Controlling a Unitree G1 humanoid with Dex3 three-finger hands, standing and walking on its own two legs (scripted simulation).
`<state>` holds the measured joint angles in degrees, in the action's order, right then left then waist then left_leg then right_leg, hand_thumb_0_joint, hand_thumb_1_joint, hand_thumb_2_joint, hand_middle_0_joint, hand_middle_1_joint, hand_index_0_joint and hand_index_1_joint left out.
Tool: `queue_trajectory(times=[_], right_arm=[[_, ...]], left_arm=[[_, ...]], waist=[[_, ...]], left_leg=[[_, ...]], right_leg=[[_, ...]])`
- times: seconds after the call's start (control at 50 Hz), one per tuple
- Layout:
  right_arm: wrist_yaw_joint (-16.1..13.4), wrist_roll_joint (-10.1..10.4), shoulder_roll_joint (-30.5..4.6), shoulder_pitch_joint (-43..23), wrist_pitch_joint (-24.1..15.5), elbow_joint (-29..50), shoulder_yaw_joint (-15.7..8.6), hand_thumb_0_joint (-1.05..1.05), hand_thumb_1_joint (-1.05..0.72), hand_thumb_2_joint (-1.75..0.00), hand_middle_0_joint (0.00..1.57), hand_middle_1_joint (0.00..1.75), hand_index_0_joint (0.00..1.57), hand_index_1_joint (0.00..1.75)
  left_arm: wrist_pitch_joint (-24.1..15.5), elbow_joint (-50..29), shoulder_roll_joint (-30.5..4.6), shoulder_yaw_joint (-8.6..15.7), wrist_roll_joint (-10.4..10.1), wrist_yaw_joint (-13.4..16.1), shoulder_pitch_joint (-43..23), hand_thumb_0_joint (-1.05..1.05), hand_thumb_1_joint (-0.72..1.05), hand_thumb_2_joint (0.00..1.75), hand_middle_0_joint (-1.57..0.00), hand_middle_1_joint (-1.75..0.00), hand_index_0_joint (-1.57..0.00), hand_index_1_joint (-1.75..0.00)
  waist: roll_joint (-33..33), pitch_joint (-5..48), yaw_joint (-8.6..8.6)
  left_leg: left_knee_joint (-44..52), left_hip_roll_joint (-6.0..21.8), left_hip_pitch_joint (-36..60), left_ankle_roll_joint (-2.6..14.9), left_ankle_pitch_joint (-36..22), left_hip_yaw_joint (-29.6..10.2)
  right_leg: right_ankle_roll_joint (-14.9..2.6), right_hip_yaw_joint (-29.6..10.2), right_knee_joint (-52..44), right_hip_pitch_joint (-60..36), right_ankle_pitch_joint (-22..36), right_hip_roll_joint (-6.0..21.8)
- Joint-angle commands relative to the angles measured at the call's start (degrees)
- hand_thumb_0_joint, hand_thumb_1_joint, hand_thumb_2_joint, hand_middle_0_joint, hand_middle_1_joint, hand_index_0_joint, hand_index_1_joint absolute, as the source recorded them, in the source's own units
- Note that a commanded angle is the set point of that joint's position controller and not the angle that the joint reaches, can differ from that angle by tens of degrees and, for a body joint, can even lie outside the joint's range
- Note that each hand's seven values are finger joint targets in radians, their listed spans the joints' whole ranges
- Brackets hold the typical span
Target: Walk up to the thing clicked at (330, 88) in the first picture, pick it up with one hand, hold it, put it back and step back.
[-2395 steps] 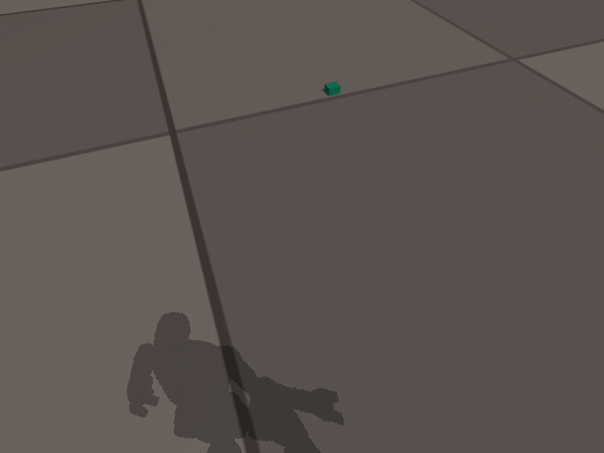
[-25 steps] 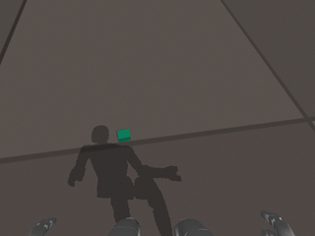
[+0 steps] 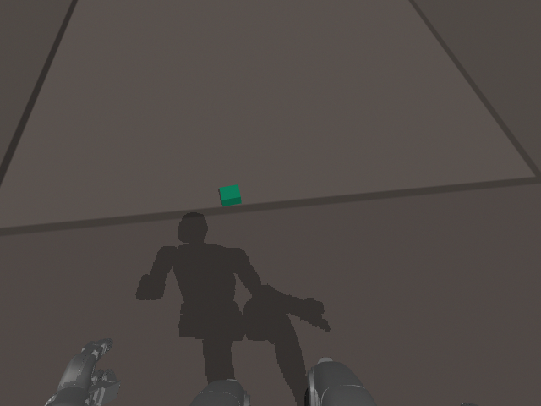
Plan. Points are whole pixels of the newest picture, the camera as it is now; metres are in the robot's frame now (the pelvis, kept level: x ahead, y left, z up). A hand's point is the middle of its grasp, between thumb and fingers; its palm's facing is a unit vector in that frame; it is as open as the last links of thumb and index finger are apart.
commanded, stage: step back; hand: left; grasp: from above
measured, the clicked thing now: (230, 195) +0.92 +0.21 -0.73
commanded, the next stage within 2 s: stand in 1.46 s
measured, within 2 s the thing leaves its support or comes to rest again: neither
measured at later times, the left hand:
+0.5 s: hand out of the picture -0.09 +0.25 -0.13, palm faces -0.01 -0.90 -0.44, open 7.4 cm
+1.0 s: hand out of the picture -0.16 +0.24 -0.14, palm faces +0.05 -0.93 -0.36, open 7.4 cm
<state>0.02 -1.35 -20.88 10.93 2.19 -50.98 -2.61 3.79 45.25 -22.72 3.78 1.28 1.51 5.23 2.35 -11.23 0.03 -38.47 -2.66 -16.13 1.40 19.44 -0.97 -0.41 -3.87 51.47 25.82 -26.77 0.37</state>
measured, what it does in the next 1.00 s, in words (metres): walks backwards: right foot, then left foot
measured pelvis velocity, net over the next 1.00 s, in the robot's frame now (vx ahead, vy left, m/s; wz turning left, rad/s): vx -0.20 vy -0.02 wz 0.03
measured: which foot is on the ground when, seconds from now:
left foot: down 0.00-0.28, up 0.30-0.54, down 0.56-1.00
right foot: up 0.00-0.24, down 0.26-1.00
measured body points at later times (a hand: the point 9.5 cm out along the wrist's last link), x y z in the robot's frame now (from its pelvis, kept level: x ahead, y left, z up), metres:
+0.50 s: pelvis -0.17 -0.03 +0.01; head -0.13 -0.05 +0.45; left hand -0.09 +0.29 -0.10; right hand -0.08 -0.35 -0.12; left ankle -0.18 +0.11 -0.68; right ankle -0.14 -0.15 -0.72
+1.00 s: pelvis -0.20 -0.02 +0.01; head -0.20 -0.02 +0.46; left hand -0.16 +0.29 -0.11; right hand -0.11 -0.33 -0.11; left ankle -0.19 +0.11 -0.71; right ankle -0.18 -0.15 -0.72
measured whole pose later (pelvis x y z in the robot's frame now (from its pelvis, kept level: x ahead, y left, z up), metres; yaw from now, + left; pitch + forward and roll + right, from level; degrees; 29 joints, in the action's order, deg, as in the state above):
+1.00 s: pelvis -0.20 -0.02 +0.01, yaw +2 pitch -3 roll -1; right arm 1.3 -1.3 -22.2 11.5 0.0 -57.7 -3.3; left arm -1.6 57.8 -19.8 2.8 2.5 -0.8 13.0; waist -1.5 -2.7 -2.2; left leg -39.3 0.1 -16.9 0.2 25.2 -2.8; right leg -0.4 1.4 32.0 13.7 -16.0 1.0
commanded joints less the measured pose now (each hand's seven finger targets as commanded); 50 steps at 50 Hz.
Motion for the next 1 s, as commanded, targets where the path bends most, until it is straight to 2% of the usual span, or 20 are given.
queue_trajectory(times=[0.0, 0.12, 0.22, 0.24, 0.26, 0.28, 0.32, 0.36, 0.44, 0.52, 0.54, 0.56, 0.58, 0.6, 0.64, 0.76, 0.78, 0.8, 0.82, 0.98], right_arm=[[-1.83, -0.99, -16.68, -5.35, -2.18, 5.72, -3.9, 0.0, -0.9, -0.9, 0.2, 0.3, 0.2, 0.3], [-1.76, -0.93, -14.94, -2.42, -1.38, 6.33, -3.9, 0.0, -0.9, -0.9, 0.2, 0.3, 0.2, 0.3], [-0.87, 0.5, -15.33, -4.62, 0.56, 6.95, -3.34, 0.0, -0.9, -0.9, 0.2, 0.3, 0.2, 0.3], [-0.69, 0.8, -12.46, -4.74, 0.47, 7.75, -2.48, 0.0, -0.9, -0.9, 0.2, 0.3, 0.2, 0.3], [-1.57, 1.03, -10.8, -7.62, 0.47, 8.85, -2.59, 0.0, -0.9, -0.9, 0.2, 0.3, 0.2, 0.3], [-2.14, 0.84, -12.56, -8.06, 0.93, 8.63, -3.74, 0.0, -0.9, -0.9, 0.2, 0.3, 0.2, 0.3], [-1.85, 1.34, -13.17, -3.08, 0.83, 5.75, -3.5, 0.0, -0.9, -0.9, 0.2, 0.3, 0.2, 0.3], [-1.71, 1.24, -12.25, -1.07, -0.12, 4.87, -2.97, 0.0, -0.9, -0.9, 0.2, 0.3, 0.2, 0.3], [-0.95, -0.06, -11.74, -4.43, -0.92, 5.08, -2.71, 0.0, -0.9, -0.9, 0.2, 0.3, 0.2, 0.3], [-0.34, -0.27, -10.91, 1.24, -2.3, 0.12, -3.51, 0.0, -0.9, -0.9, 0.2, 0.3, 0.2, 0.3], [-0.48, -0.83, -12.11, 3.23, -2.69, -1.22, -4.16, 0.0, -0.9, -0.9, 0.2, 0.3, 0.2, 0.3], [-0.58, -1.58, -14.91, 3.3, -3.25, -1.21, -4.64, 0.0, -0.9, -0.9, 0.2, 0.3, 0.2, 0.3], [-0.33, -1.34, -20.46, -0.5, -3.43, 0.09, -4.94, 0.0, -0.9, -0.9, 0.2, 0.3, 0.2, 0.3], [-0.16, -0.97, -19.49, -3.48, -3.86, 0.38, -4.85, 0.0, -0.9, -0.9, 0.2, 0.3, 0.2, 0.3], [-0.38, -1.05, -14.02, -6.26, -4.79, 0.32, -2.73, 0.0, -0.9, -0.9, 0.2, 0.3, 0.2, 0.3], [0.32, -0.55, -12.27, -5.24, -2.74, -0.45, -2.71, 0.0, -0.9, -0.9, 0.2, 0.3, 0.2, 0.3], [0.32, -0.12, -9.49, -4.21, -2.68, -0.04, -2.0, 0.0, -0.9, -0.9, 0.2, 0.3, 0.2, 0.3], [0.1, -0.08, -8.64, -5.21, -2.54, 0.01, -1.91, 0.0, -0.9, -0.9, 0.2, 0.3, 0.2, 0.3], [-0.15, -0.28, -10.8, -4.15, -2.42, -0.85, -2.82, 0.0, -0.9, -0.9, 0.2, 0.3, 0.2, 0.3], [0.5, -0.64, -9.68, 2.78, -4.01, -5.03, -3.3, 0.0, -0.9, -0.9, 0.2, 0.3, 0.2, 0.3]], left_arm=[[-0.61, -2.75, -10.42, 3.5, -1.26, 0.79, 2.88, 0.0, 0.9, 0.9, -0.2, -0.3, -0.2, -0.3], [-1.68, -1.73, -9.48, 3.26, -0.22, -0.45, 4.06, 0.0, 0.9, 0.9, -0.2, -0.3, -0.2, -0.3], [-2.98, 2.89, -10.66, 3.59, 0.72, -0.38, 11.66, 0.0, 0.9, 0.9, -0.2, -0.3, -0.2, -0.3], [-3.21, 2.52, -13.99, 4.59, 1.25, -0.4, 11.95, 0.0, 0.9, 0.9, -0.2, -0.3, -0.2, -0.3], [-2.79, 1.4, -20.24, 5.98, 1.17, -0.57, 8.91, 0.0, 0.9, 0.9, -0.2, -0.3, -0.2, -0.3], [-3.18, -0.55, -21.76, 6.03, 1.25, -0.23, 5.11, 0.0, 0.9, 0.9, -0.2, -0.3, -0.2, -0.3], [-3.71, -1.87, -15.74, 4.17, 1.06, 0.38, -2.68, 0.0, 0.9, 0.9, -0.2, -0.3, -0.2, -0.3], [-4.12, -1.45, -13.66, 4.21, 1.59, 0.45, -1.07, 0.0, 0.9, 0.9, -0.2, -0.3, -0.2, -0.3], [-4.4, 0.54, -14.45, 4.57, 2.0, 0.1, 5.66, 0.0, 0.9, 0.9, -0.2, -0.3, -0.2, -0.3], [-3.64, 0.9, -15.07, 3.79, 1.14, -0.79, 2.65, 0.0, 0.9, 0.9, -0.2, -0.3, -0.2, -0.3], [-3.4, 1.08, -12.27, 2.42, 1.07, -0.84, 4.48, 0.0, 0.9, 0.9, -0.2, -0.3, -0.2, -0.3], [-3.48, 1.08, -8.14, 1.39, 0.34, -1.19, 5.66, 0.0, 0.9, 0.9, -0.2, -0.3, -0.2, -0.3], [-3.62, 1.53, -11.23, 2.34, -0.01, -0.8, 0.55, 0.0, 0.9, 0.9, -0.2, -0.3, -0.2, -0.3], [-3.85, 2.21, -13.45, 3.09, 0.34, -0.99, -0.9, 0.0, 0.9, 0.9, -0.2, -0.3, -0.2, -0.3], [-4.31, 4.41, -10.68, 2.37, -0.58, -2.04, 3.15, 0.0, 0.9, 0.9, -0.2, -0.3, -0.2, -0.3], [-5.96, 8.82, -9.6, 2.78, 0.41, -1.73, 7.92, 0.0, 0.9, 0.9, -0.2, -0.3, -0.2, -0.3], [-6.48, 9.09, -11.75, 3.37, 0.92, -1.23, 8.4, 0.0, 0.9, 0.9, -0.2, -0.3, -0.2, -0.3], [-7.03, 9.62, -16.03, 4.05, 1.14, -1.09, 9.72, 0.0, 0.9, 0.9, -0.2, -0.3, -0.2, -0.3], [-7.26, 8.3, -17.75, 4.29, 1.41, -1.2, 6.29, 0.0, 0.9, 0.9, -0.2, -0.3, -0.2, -0.3], [-6.33, 6.76, -12.34, 1.99, 0.56, -1.48, 0.05, 0.0, 0.9, 0.9, -0.2, -0.3, -0.2, -0.3]], waist=[[-7.59, 11.66, -1.82], [-11.59, 12.51, 0.46], [-11.8, 18.51, -1.95], [-3.41, 16.27, -1.96], [11.63, 12.83, -4.62], [10.82, 8.2, -3.87], [0.96, 7.62, 1.44], [3.54, 10.73, 0.8], [7.77, 10.96, -4.23], [8.2, 10.36, -0.73], [2.06, 10.82, 0.18], [-10.09, 11.69, 0.06], [-12.32, 8.54, 1.88], [-8.05, 4.62, 0.89], [-7.04, 5.64, -1.87], [-8.53, 7.89, -2.57], [-1.79, 8.43, -2.78], [5.83, 7.39, -3.79], [5.18, 4.4, -2.77], [4.04, 10.03, 1.36]], left_leg=[[15.05, 18.71, 0.12, 12.49, -31.01, -15.83], [11.52, 17.36, 7.8, 12.78, -30.17, -12.41], [5.29, 12.92, 1.26, 5.81, -20.99, -8.96], [-0.87, 7.05, -9.39, 2.37, -8.76, -7.34], [-15.22, -2.69, -13.45, -1.08, 13.11, -3.83], [-25.96, -0.25, -11.34, -2.17, 16.23, -9.56], [-32.34, -2.88, -10.66, -1.67, 9.29, -11.69], [-30.48, -2.67, -10.53, -2.3, 7.15, -7.63], [-11.92, 0.79, -13.62, -2.89, 11.15, -3.01], [14.66, 1.04, 7.16, -0.59, 4.13, 2.21], [18.17, 2.13, 13.54, 0.27, 2.53, -2.48], [24.17, 13.4, 16.41, 4.2, 16.7, -22.4], [27.47, 22.67, 1.69, 11.08, 29.21, -32.83], [28.62, 22.68, -6.98, 11.97, 29.91, -30.75], [23.89, 15.42, -1.44, 8.13, 14.42, -17.96], [13.9, 10.58, -6.13, 3.96, 11.01, -8.02], [6.48, 7.2, -11.41, 1.42, 8.68, -5.64], [-2.92, 1.11, -14.21, -0.22, 12.62, -3.67], [-10.25, 2.1, -11.0, -1.16, 13.75, -4.73], [11.55, 1.95, 7.75, -0.92, -0.24, 0.31]], right_leg=[[-1.42, -7.72, 22.9, 0.24, -5.51, -5.6], [1.57, -0.86, 1.32, -2.69, -4.85, -2.39], [-1.36, 3.19, -27.84, -19.25, 13.18, -1.47], [-3.72, -9.32, -28.84, -21.61, 11.81, 5.58], [-13.39, -23.85, -33.51, -10.51, 15.08, 20.26], [-17.98, -29.56, -35.63, 0.98, 16.32, 26.07], [-13.4, -12.75, -28.24, -1.81, 27.32, 16.87], [-11.15, -6.78, -24.6, -7.79, 27.63, 12.81], [-10.83, -9.94, -26.29, -19.6, 10.61, 13.12], [-8.48, -8.69, -25.98, -7.04, 0.42, 12.96], [-5.68, -5.74, -19.89, -1.53, -0.45, 10.16], [-1.72, -0.48, -10.44, 7.0, -3.12, 3.97], [-0.19, 2.06, -4.02, 4.83, -7.23, 1.68], [-0.54, -1.37, 0.29, -0.78, -5.41, 2.37], [-0.85, -0.89, -1.65, -2.53, 1.7, 2.1], [-1.31, 4.68, -29.38, -21.37, 7.93, -1.64], [-2.91, -6.08, -32.14, -24.82, 4.14, 3.32], [-7.12, -21.86, -38.5, -19.53, -12.17, 13.15], [-11.83, -27.6, -41.33, -11.03, -20.23, 20.0], [-6.42, -5.18, -28.39, -5.71, 4.24, 10.08]])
